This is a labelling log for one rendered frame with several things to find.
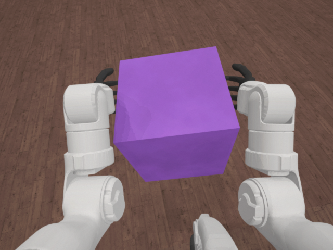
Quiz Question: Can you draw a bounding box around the right robot thigh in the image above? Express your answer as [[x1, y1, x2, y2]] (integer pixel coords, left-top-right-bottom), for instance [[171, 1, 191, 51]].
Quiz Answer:
[[193, 217, 238, 250]]

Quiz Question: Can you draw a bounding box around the left robot hand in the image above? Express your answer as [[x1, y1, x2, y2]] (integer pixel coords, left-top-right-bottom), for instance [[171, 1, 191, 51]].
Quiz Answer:
[[94, 68, 118, 114]]

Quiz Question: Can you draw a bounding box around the left robot upper arm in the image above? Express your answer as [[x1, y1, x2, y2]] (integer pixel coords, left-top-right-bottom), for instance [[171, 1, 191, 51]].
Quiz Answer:
[[16, 176, 125, 250]]

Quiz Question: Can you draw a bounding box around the right robot upper arm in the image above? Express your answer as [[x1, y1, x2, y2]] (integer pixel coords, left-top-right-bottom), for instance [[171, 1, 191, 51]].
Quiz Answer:
[[238, 177, 333, 250]]

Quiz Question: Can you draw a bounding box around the carton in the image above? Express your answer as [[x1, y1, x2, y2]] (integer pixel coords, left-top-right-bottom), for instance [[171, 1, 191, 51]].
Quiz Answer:
[[113, 46, 240, 182]]

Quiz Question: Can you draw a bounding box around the right robot hand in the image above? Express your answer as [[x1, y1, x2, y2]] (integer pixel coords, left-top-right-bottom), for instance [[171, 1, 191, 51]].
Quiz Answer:
[[225, 64, 255, 110]]

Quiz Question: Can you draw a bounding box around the left robot forearm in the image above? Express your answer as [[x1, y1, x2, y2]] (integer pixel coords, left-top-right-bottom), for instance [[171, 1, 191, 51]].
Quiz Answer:
[[62, 83, 115, 215]]

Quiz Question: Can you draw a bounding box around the right robot forearm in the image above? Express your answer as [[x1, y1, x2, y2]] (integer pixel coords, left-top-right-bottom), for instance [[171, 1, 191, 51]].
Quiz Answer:
[[237, 81, 305, 208]]

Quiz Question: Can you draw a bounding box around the robot right shin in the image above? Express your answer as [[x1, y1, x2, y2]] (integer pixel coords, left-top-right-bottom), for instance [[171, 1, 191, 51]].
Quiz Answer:
[[195, 214, 210, 250]]

